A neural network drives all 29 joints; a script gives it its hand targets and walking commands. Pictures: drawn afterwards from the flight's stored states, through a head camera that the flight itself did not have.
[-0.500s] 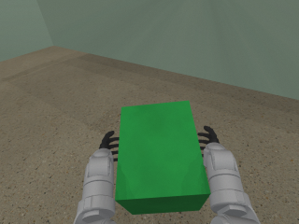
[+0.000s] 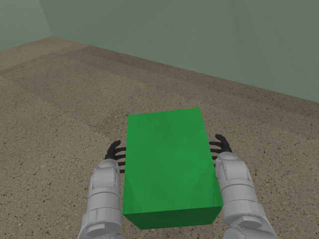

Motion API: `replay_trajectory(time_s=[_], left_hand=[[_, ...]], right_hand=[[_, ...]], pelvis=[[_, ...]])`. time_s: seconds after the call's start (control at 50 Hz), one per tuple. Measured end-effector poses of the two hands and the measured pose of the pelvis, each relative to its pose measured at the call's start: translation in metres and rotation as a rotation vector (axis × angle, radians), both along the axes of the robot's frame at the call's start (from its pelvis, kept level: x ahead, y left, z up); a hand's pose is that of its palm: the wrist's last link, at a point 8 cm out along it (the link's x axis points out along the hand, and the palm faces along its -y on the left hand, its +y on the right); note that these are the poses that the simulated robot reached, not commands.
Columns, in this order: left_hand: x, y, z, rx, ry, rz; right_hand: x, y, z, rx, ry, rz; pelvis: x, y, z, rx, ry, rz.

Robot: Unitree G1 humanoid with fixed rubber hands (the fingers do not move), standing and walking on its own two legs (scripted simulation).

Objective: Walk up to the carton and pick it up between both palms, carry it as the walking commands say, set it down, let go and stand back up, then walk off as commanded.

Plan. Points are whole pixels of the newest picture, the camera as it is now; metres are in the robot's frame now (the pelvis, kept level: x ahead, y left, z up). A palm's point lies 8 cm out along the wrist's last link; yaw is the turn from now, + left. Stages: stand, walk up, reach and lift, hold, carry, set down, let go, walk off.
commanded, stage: hold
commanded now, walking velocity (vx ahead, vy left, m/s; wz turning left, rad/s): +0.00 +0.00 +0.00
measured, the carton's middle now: (169, 169) +0.36 +0.00 -0.04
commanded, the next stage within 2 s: carry in 0.26 s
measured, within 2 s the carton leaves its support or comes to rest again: neither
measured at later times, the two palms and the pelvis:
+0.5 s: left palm (122, 155) +0.31 +0.12 +0.11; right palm (245, 172) +0.26 -0.18 +0.08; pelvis -0.02 +0.00 -0.01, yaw -6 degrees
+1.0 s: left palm (150, 184) +0.23 +0.05 +0.09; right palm (306, 234) +0.13 -0.24 +0.09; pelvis -0.12 +0.00 +0.00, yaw -18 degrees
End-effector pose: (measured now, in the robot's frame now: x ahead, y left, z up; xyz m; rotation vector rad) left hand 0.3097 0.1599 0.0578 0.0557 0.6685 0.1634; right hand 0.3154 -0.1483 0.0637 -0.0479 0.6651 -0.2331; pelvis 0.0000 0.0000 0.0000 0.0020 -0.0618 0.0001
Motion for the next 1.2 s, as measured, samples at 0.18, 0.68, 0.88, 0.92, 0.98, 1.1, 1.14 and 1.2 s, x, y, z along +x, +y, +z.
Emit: replay_trajectory(time_s=[0.18,0.68,0.88,0.92,0.98,1.1,1.14,1.2], left_hand=[[0.016,0.006,0.007,-0.028,-0.031,-0.009],[-0.019,-0.116,0.025,-0.069,-0.022,-0.129],[-0.051,-0.124,0.055,-0.048,-0.121,-0.151],[-0.058,-0.121,0.054,-0.054,-0.119,-0.16],[-0.074,-0.115,0.041,-0.084,-0.075,-0.183],[-0.113,-0.09,0.024,-0.158,-0.067,-0.229],[-0.128,-0.081,0.028,-0.154,-0.058,-0.246],[-0.138,-0.079,0.044,-0.151,-0.071,-0.286]], right_hand=[[-0.011,0.007,-0.018,-0.02,0.035,-0.004],[-0.108,-0.101,0.001,0.051,0.058,-0.282],[-0.146,-0.104,0.021,0.117,-0.05,-0.352],[-0.156,-0.101,0.023,0.106,-0.049,-0.369],[-0.181,-0.093,0.023,0.06,-0.012,-0.385],[-0.233,-0.064,0.024,-0.024,-0.01,-0.416],[-0.251,-0.054,0.029,-0.026,-0.001,-0.413],[-0.272,-0.048,0.042,-0.02,-0.018,-0.445]], pelvis=[[0.013,0.013,0.001,-0.008,0.018,-0.003],[-0.047,-0.03,-0.008,0.069,0.092,-0.224],[-0.088,-0.018,-0.005,0.096,0.147,-0.267],[-0.097,-0.012,-0.004,0.098,0.158,-0.281],[-0.111,-0.002,-0.004,0.107,0.156,-0.313],[-0.146,0.028,-0.019,0.028,0.115,-0.354],[-0.153,0.036,-0.014,0.003,0.091,-0.366],[-0.163,0.047,-0.006,-0.052,0.089,-0.414]])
